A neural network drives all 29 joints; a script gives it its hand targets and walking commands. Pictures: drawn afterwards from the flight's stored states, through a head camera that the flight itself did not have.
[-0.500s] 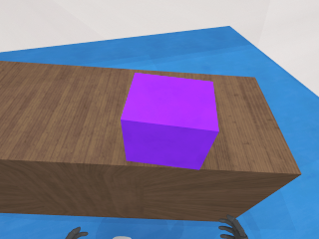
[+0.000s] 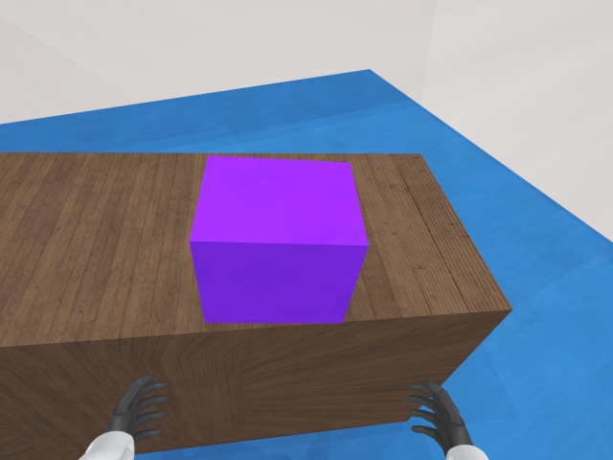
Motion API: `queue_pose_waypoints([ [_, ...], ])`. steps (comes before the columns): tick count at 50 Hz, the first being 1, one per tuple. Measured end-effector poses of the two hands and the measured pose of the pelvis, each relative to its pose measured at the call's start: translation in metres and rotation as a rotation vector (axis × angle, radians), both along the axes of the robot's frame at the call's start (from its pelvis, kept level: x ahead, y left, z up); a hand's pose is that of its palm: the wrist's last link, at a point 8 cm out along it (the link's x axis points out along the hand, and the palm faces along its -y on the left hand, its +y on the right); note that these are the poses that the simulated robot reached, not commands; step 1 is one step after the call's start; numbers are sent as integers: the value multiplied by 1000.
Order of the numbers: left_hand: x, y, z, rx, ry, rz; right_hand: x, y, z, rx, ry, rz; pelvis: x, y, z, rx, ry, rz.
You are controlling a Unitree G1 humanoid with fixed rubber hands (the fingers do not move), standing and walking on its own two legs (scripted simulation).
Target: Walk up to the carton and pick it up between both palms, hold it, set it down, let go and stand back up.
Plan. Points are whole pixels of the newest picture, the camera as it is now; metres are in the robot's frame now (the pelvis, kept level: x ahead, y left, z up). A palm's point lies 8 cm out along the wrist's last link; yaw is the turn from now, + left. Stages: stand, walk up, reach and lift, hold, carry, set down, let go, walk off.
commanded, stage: reach and lift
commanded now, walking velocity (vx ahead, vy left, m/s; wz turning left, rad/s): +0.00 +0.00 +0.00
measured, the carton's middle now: (277, 242) +0.44 +0.04 +0.01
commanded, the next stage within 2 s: none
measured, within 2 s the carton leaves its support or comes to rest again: neither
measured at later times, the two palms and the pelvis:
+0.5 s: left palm (94, 413) +0.18 +0.26 -0.04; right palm (442, 410) +0.20 -0.19 -0.04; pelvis +0.03 +0.03 +0.01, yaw -2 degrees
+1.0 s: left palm (96, 372) +0.22 +0.26 +0.00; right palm (435, 361) +0.25 -0.18 +0.00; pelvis +0.05 +0.00 +0.01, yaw +0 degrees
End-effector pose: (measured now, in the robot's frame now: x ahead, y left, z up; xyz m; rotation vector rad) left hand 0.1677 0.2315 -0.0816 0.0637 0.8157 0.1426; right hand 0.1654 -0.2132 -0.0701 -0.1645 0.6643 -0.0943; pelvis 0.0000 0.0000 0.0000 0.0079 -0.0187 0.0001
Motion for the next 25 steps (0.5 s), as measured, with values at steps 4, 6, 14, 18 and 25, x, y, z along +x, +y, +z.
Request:
queue_pose_waypoints([
  [4, -9, 8, -5, 3, 21, 24, 12, 8, 14, -20, -47, 19, 1, 3, 2, 2, -20, -6],
  [6, -12, 15, -4, 9, 2, 38, 18, 17, 19, -16, -62, 33, 3, 6, 2, 1, -23, -6],
  [14, -15, 40, 20, 53, -99, 20, 30, 40, 24, 42, -92, 27, 14, 24, 7, -12, -29, -14],
  [18, -11, 42, 31, 60, -134, 2, 27, 33, 22, 45, -100, 8, 20, 32, 7, -14, -24, -18],
  [25, 14, 27, 42, 28, -241, -6, 30, 19, 31, 35, -157, 21, 28, 32, 7, -12, 12, -33],
])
